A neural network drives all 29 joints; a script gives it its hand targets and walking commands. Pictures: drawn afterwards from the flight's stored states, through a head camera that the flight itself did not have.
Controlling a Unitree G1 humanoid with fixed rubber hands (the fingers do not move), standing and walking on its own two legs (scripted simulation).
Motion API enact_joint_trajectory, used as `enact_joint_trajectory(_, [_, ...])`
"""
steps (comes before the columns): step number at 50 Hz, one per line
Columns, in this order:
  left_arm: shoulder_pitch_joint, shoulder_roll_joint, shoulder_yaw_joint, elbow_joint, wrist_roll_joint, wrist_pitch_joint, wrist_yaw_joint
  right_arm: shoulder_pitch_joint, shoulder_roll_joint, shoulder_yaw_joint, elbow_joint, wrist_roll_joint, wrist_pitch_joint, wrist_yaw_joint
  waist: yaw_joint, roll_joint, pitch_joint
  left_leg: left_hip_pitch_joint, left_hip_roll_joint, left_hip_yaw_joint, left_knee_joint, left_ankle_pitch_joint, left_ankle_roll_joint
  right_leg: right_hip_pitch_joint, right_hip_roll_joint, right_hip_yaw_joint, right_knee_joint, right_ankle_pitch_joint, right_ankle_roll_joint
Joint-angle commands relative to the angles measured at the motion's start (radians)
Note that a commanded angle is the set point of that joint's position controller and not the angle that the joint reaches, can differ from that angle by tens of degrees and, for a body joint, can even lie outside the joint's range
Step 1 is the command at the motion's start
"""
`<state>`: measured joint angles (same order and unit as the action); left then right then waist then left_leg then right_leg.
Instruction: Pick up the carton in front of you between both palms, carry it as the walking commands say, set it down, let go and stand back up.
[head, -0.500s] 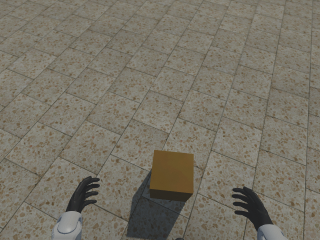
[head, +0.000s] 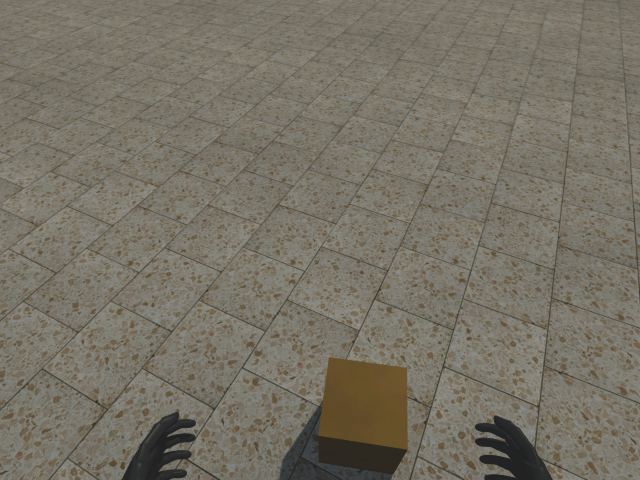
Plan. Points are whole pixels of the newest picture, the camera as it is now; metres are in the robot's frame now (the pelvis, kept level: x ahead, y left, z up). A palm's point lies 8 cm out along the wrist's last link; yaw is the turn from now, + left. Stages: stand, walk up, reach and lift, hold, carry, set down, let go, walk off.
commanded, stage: let go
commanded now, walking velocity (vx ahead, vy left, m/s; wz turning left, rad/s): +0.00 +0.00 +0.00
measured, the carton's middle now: (361, 416) +0.43 -0.09 -0.65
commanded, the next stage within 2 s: stand in 0.10 s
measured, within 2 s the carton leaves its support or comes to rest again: neither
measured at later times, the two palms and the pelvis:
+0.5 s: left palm out of the picture +0.14 +0.27 -0.08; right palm out of the picture +0.15 -0.30 -0.09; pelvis +0.01 -0.02 +0.00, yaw +1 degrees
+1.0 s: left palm out of the picture +0.11 +0.28 -0.09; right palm out of the picture +0.13 -0.31 -0.09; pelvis +0.01 -0.02 +0.00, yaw +1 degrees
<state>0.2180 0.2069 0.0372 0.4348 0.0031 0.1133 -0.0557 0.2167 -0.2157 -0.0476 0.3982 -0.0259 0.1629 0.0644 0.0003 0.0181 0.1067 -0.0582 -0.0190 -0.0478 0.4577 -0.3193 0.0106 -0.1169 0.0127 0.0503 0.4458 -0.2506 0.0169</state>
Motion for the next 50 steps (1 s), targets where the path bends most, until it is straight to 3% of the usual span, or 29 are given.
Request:
enact_joint_trajectory(1, [0.001, 0.089, 0.024, -0.064, -0.001, -0.037, 0.024, -0.027, -0.123, -0.028, -0.119, -0.002, 0.024, -0.033, -0.003, 0.012, -0.123, -0.064, -0.014, 0.019, -0.044, 0.436, -0.044, 0.075, 0.077, -0.059, 0.007, 0.252, 0.007])
enact_joint_trajectory(5, [-0.02, 0.095, 0.021, -0.072, -0.007, -0.04, 0.027, -0.025, -0.106, -0.009, -0.116, 0.008, 0.034, -0.045, -0.005, 0.008, -0.122, -0.085, -0.024, 0.023, -0.046, 0.394, -0.038, 0.057, 0.07, -0.047, 0.011, 0.278, 0.01])
enact_joint_trajectory(6, [-0.018, 0.224, 0.067, 0.078, 0.037, -0.057, 0.063, -0.07, -0.226, -0.049, 0.02, -0.004, -0.034, -0.075, 0.017, 0.063, -0.083, -0.195, 0.033, 0.01, 0.004, 0.198, -0.041, -0.066, -0.045, -0.007, -0.003, 0.198, 0.009])
enact_joint_trajectory(8, [-0.033, 0.23, 0.063, 0.102, 0.048, -0.076, 0.076, -0.043, -0.191, -0.04, 0.045, -0.011, -0.085, -0.08, -0.003, -0.005, -0.093, -0.17, 0.033, -0.015, 0.005, 0.034, -0.032, -0.127, -0.062, 0.036, -0.031, 0.032, -0.009])
enact_joint_trajectory(10, [-0.064, 0.217, 0.059, 0.116, 0.049, -0.091, 0.074, -0.041, -0.196, -0.04, 0.076, -0.017, -0.115, -0.074, -0.006, -0.02, -0.088, -0.167, 0.041, -0.032, 0.005, -0.014, -0.016, -0.169, -0.06, 0.05, -0.048, -0.089, -0.021])
enact_joint_trajectory(17, [-0.073, 0.236, 0.051, 0.195, 0.039, -0.115, 0.065, -0.044, -0.24, -0.035, 0.154, -0.015, -0.156, -0.072, -0.001, -0.025, -0.165, -0.132, 0.066, -0.058, 0.014, 0.236, -0.013, -0.079, -0.063, 0.036, 0.013, 0.212, -0.026])
enact_joint_trajectory(23, [-0.067, 0.262, 0.05, 0.247, 0.036, -0.119, 0.076, -0.026, -0.261, -0.03, 0.21, -0.011, -0.163, -0.085, -0.001, -0.028, -0.181, -0.106, 0.075, -0.061, 0.016, 0.331, -0.012, -0.035, -0.075, 0.04, 0.018, 0.318, -0.031])
enact_joint_trajectory(33, [-0.086, 0.275, 0.046, 0.307, 0.031, -0.122, 0.078, -0.028, -0.275, -0.02, 0.262, -0.008, -0.171, -0.094, 0.003, -0.012, -0.168, -0.1, 0.085, -0.07, -0.01, 0.36, -0.009, 0.0, -0.082, 0.043, 0.005, 0.348, -0.036])
enact_joint_trajectory(50, [-0.119, 0.293, 0.037, 0.402, 0.026, -0.126, 0.072, -0.052, -0.298, -0.006, 0.347, -0.005, -0.182, -0.095, 0.01, -0.01, -0.128, -0.099, 0.097, -0.087, -0.078, 0.274, -0.001, 0.003, -0.09, 0.061, -0.05, 0.247, -0.042])
